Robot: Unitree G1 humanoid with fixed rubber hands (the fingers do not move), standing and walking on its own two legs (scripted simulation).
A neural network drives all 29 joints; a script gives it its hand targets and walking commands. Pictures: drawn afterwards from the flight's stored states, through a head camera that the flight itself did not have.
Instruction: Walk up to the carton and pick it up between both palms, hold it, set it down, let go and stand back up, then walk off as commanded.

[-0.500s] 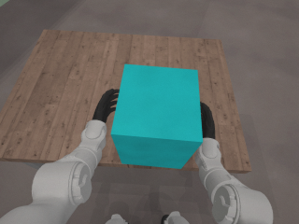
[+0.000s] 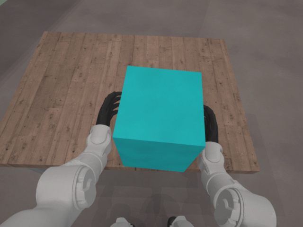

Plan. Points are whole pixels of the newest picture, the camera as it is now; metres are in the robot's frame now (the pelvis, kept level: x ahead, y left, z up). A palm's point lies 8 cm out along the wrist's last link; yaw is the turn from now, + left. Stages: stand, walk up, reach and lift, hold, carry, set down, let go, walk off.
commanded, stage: reach and lift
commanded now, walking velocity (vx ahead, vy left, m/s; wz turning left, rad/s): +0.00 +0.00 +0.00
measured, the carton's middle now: (158, 124) +0.42 -0.03 -0.05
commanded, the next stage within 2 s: none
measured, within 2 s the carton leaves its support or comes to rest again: leaves its support in 0.80 s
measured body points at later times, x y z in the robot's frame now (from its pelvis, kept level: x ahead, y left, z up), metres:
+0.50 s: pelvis +0.00 +0.00 +0.00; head +0.13 +0.00 +0.43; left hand +0.43 +0.12 -0.01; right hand +0.39 -0.17 -0.03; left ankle +0.01 +0.09 -0.69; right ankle +0.04 -0.15 -0.69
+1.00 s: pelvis +0.00 +0.01 +0.01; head +0.09 +0.01 +0.45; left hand +0.42 +0.14 +0.02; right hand +0.38 -0.15 +0.00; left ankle +0.01 +0.09 -0.69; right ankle +0.04 -0.15 -0.69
